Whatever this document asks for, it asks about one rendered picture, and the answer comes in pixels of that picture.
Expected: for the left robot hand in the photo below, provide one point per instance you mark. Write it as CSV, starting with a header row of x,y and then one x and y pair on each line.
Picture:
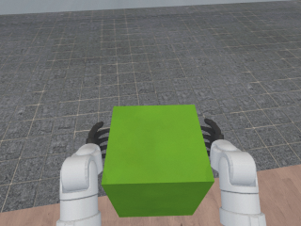
x,y
94,134

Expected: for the right robot hand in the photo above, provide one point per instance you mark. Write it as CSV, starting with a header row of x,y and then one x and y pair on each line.
x,y
215,133

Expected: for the robot left forearm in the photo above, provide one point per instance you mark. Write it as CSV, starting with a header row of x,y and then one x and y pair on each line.
x,y
78,188

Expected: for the carton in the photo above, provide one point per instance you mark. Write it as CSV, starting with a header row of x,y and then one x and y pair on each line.
x,y
156,162

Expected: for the robot right forearm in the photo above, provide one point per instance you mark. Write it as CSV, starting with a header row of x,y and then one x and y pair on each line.
x,y
238,181

